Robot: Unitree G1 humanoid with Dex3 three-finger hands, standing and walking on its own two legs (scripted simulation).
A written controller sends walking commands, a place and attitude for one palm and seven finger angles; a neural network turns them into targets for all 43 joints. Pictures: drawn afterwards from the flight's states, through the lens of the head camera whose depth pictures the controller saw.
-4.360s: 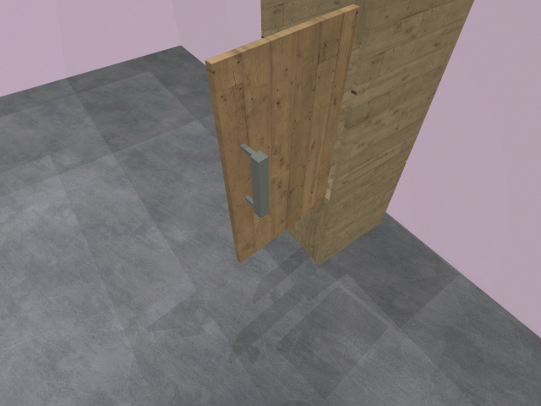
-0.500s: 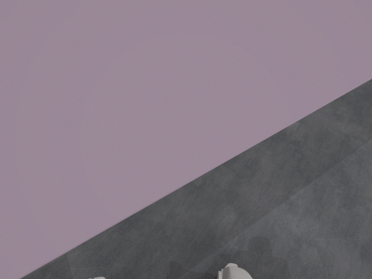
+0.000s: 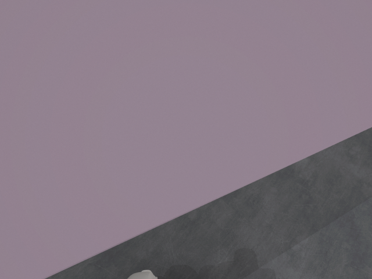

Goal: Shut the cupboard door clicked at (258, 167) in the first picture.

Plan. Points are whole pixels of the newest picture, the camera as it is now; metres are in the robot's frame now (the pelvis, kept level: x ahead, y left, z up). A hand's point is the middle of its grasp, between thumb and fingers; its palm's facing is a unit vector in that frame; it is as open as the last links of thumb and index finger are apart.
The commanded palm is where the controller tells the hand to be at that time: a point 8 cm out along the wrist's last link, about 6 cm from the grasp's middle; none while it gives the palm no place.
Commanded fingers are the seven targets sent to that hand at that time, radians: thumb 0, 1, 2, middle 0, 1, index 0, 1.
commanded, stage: turn to face it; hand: left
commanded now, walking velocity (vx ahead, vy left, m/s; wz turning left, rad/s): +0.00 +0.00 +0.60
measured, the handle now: out of the picture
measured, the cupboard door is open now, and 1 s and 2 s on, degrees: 96 96 96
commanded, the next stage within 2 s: none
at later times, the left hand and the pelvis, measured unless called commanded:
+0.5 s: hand out of the picture +0.06 +0.14 -0.13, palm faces +0.31 -0.91 -0.29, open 7.4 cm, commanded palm none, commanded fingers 0.00 0.90 0.90 -0.20 -0.30 -0.20 -0.30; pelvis +0.05 -0.08 +0.02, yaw +19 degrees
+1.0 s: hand out of the picture +0.02 +0.13 -0.14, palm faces +0.61 -0.73 -0.31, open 7.4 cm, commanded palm none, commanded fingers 0.00 0.90 0.90 -0.20 -0.30 -0.20 -0.30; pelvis +0.08 -0.11 +0.01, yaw +38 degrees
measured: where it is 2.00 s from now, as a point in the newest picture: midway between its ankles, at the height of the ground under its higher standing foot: outside the picture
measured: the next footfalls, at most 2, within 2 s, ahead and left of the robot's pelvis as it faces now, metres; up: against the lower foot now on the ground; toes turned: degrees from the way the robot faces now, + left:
right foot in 0.36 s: +0.10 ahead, -0.19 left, +0.00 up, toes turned +12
left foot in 0.70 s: +0.04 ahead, +0.05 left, +0.00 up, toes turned +33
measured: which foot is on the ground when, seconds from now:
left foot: down 0.00-0.34, up 0.36-0.68, down 0.70-1.00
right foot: up 0.00-0.34, down 0.36-0.70, up 0.72-1.00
